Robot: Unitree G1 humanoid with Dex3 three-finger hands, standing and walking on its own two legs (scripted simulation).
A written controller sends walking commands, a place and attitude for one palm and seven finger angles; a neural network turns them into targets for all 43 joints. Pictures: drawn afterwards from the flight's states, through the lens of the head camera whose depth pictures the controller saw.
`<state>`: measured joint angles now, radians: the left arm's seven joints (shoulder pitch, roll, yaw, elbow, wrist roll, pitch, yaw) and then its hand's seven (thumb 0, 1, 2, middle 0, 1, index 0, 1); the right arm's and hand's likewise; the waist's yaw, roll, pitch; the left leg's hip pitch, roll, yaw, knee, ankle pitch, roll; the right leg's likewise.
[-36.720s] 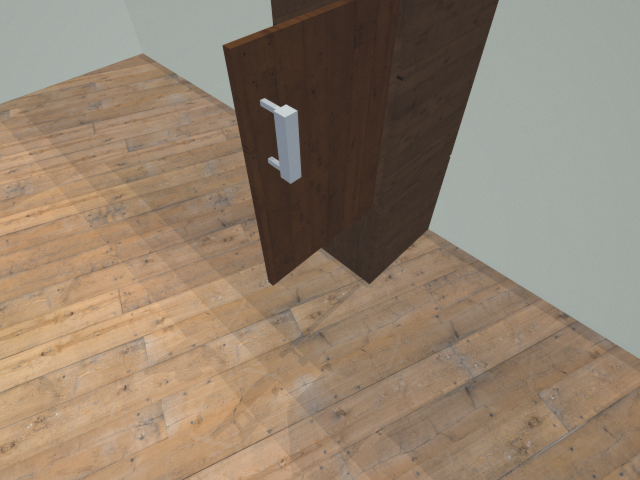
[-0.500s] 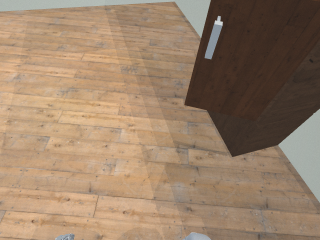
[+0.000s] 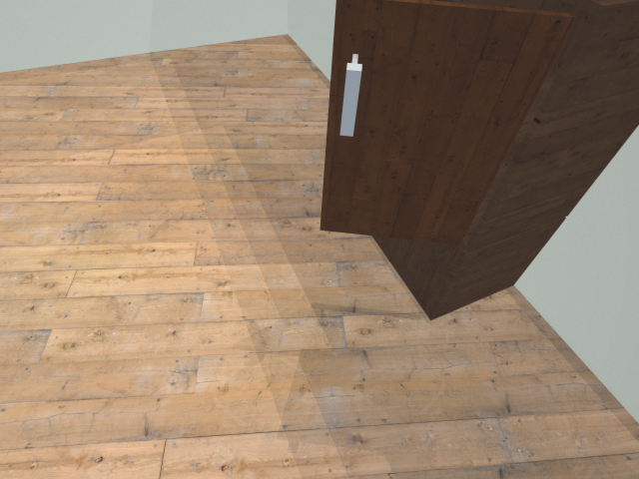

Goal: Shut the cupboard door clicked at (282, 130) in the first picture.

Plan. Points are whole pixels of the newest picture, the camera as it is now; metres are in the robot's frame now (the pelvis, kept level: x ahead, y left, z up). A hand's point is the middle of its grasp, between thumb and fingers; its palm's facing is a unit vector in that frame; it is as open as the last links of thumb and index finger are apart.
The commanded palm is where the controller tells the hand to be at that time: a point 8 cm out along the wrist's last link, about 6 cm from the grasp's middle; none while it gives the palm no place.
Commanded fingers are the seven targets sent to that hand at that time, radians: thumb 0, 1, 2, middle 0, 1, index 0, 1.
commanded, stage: take the last steps up to it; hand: left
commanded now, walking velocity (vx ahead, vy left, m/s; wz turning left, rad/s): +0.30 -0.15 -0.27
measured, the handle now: (351, 95) +0.76 -0.01 +0.09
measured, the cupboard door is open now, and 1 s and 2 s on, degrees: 60 60 60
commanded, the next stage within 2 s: come to a stop and stand still in 0.74 s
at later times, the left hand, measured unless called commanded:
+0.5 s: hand (257, 404) +0.26 +0.11 -0.18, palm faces -0.25 -0.96 -0.14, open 7.4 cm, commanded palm none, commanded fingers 0.00 0.90 0.90 -0.20 -0.30 -0.20 -0.30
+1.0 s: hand (319, 373) +0.32 +0.01 -0.19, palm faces -0.06 -0.99 -0.14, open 7.3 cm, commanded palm none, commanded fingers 0.00 0.90 0.90 -0.20 -0.30 -0.20 -0.30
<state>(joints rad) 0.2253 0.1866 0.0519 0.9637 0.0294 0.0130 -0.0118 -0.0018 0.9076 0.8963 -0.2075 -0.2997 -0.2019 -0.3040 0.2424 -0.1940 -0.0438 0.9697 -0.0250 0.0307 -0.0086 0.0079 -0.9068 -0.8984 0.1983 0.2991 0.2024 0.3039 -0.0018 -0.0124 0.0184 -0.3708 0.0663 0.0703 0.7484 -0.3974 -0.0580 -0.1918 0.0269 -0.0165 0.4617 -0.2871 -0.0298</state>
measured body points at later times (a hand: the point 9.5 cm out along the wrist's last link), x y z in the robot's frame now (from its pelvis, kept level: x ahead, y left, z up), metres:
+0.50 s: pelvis +0.13 -0.05 +0.00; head +0.19 -0.04 +0.44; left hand +0.27 +0.16 -0.16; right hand -0.02 -0.24 -0.14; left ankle +0.02 +0.11 -0.74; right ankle +0.21 -0.20 -0.71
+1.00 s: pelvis +0.30 -0.14 -0.01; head +0.32 -0.13 +0.44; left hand +0.32 +0.07 -0.17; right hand +0.37 -0.38 -0.14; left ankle +0.36 -0.04 -0.74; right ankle +0.22 -0.20 -0.74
